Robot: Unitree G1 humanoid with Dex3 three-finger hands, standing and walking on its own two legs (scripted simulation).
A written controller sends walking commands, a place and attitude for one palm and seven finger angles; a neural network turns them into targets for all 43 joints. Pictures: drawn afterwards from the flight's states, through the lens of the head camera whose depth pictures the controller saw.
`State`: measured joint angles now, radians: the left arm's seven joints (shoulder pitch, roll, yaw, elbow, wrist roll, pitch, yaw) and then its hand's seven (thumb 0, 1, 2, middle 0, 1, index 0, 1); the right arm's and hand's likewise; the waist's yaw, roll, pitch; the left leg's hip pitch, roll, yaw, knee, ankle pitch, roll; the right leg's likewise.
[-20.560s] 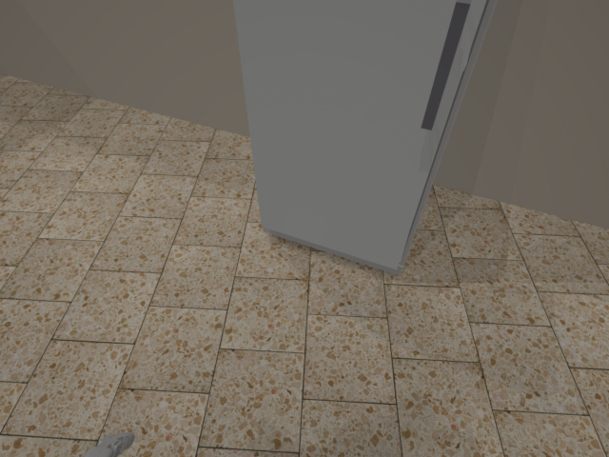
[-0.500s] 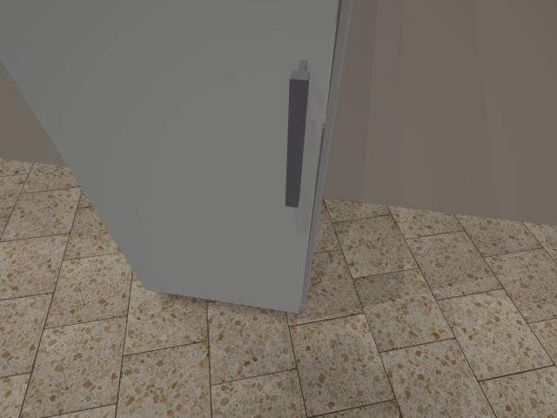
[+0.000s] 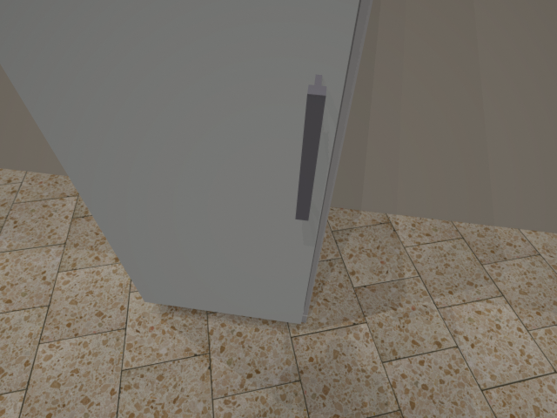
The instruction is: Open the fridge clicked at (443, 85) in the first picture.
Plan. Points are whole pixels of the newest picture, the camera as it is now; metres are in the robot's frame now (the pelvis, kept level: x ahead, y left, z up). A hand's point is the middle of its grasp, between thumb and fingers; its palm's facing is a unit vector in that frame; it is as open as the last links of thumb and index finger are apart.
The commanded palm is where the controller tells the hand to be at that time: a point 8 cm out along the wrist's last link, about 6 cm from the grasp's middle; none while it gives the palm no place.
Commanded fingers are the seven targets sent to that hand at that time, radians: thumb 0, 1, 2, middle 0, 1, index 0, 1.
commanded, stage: look again from close up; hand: right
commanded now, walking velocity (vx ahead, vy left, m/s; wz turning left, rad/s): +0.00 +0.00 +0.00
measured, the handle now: (309, 155) +0.51 -0.02 +0.10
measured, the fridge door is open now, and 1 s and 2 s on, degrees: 0 0 0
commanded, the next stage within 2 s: shuffle to correct the standing spot in 0.26 s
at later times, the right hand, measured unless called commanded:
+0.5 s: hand out of the picture +0.00 -0.14 -0.17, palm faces +0.04 +0.98 -0.18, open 7.4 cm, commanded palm none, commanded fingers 0.00 -0.90 -0.90 0.20 0.30 0.20 0.30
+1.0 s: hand out of the picture -0.03 -0.07 -0.20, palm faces +0.16 +0.98 -0.13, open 7.4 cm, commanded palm none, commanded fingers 0.00 -0.90 -0.90 0.20 0.30 0.20 0.30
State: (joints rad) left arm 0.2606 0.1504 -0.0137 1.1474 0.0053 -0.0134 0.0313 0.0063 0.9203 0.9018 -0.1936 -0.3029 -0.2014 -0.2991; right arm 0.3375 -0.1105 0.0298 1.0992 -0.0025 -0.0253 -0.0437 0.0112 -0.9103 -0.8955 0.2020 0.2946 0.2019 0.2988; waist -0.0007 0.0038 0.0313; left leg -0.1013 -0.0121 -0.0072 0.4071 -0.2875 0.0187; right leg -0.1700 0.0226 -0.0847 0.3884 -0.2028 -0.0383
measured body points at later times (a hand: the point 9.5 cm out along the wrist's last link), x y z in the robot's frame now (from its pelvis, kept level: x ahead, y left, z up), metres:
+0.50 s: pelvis +0.01 +0.01 +0.00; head +0.03 +0.02 +0.45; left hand +0.00 +0.22 -0.17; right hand +0.00 -0.20 -0.16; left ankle -0.04 +0.11 -0.74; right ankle +0.01 -0.09 -0.74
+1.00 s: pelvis +0.05 +0.07 -0.02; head +0.08 +0.04 +0.43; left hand +0.09 +0.29 -0.17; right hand -0.03 -0.13 -0.18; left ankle -0.04 +0.11 -0.74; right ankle +0.05 -0.03 -0.73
